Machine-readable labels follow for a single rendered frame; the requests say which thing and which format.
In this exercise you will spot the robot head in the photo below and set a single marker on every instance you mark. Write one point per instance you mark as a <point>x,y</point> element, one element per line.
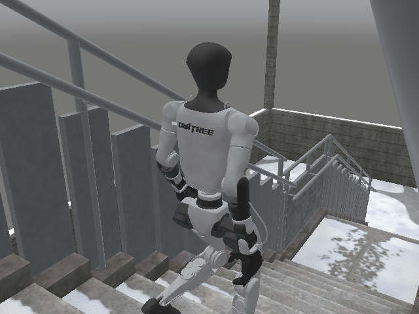
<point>209,64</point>

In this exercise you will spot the robot left shin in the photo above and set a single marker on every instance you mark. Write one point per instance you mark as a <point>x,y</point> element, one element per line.
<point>194,274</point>

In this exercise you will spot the robot left forearm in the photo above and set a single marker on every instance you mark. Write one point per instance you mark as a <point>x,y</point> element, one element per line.
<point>174,176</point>

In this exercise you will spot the robot right forearm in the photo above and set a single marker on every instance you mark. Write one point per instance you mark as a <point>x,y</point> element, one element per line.
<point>241,218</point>

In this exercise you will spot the right robot upper arm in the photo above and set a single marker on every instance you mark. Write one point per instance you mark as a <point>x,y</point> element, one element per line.
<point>244,130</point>

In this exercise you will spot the left robot upper arm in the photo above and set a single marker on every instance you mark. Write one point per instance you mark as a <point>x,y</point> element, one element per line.
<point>166,156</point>

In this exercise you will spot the robot left hand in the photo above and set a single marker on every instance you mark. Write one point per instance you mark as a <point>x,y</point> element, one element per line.
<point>188,192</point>

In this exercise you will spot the robot right hand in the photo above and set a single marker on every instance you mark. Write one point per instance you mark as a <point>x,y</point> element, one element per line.
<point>250,265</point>

